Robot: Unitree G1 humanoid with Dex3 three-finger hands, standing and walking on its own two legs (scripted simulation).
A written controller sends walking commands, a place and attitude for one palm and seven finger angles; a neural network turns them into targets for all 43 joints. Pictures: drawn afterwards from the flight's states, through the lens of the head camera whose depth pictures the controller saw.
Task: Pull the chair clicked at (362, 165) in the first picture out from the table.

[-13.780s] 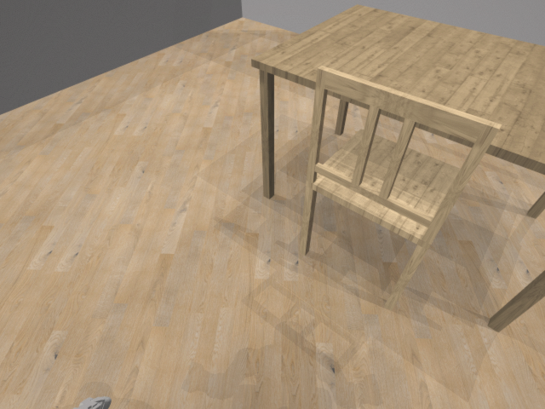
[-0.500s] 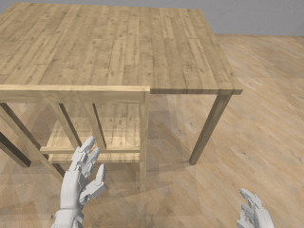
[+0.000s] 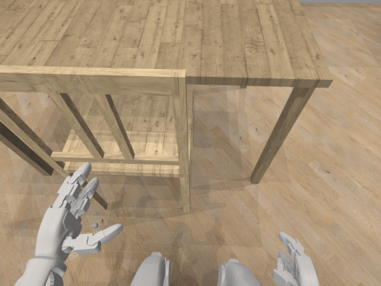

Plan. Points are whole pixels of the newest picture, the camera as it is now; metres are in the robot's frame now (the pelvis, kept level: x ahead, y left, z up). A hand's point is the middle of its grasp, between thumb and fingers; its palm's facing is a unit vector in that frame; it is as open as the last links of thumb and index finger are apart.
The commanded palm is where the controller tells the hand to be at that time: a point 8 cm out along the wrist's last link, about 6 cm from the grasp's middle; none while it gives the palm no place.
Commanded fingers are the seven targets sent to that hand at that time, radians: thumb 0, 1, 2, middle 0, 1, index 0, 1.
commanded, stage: raise the hand toward the chair's back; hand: left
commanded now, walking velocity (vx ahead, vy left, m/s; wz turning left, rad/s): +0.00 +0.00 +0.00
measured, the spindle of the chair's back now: (81, 129) +0.47 +0.31 -0.01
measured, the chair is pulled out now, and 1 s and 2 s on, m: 0.00 0.00 0.00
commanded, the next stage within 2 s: aim the fingers beside a spindle in 1.28 s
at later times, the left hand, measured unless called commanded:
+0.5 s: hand (72, 218) +0.23 +0.23 +0.05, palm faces +0.01 -1.00 -0.04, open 16.5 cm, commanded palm +0.21 +0.29 +0.06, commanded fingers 0.00 -0.50 0.30 -0.06 -0.08 -0.06 -0.08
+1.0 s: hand (61, 202) +0.26 +0.25 +0.06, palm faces +0.00 -1.00 -0.04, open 16.9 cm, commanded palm +0.24 +0.31 +0.06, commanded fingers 0.00 -0.50 0.30 -0.06 -0.08 -0.06 -0.08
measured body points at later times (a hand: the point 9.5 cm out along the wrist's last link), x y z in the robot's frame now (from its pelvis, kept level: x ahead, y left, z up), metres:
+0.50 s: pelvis +0.00 +0.04 +0.01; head +0.08 +0.05 +0.45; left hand +0.23 +0.28 +0.06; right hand +0.20 -0.19 -0.06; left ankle +0.03 +0.13 -0.64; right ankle +0.02 -0.07 -0.64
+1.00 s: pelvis +0.01 +0.05 +0.02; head +0.09 +0.07 +0.46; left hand +0.25 +0.31 +0.06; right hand +0.17 -0.20 -0.06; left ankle +0.03 +0.13 -0.64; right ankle +0.02 -0.07 -0.64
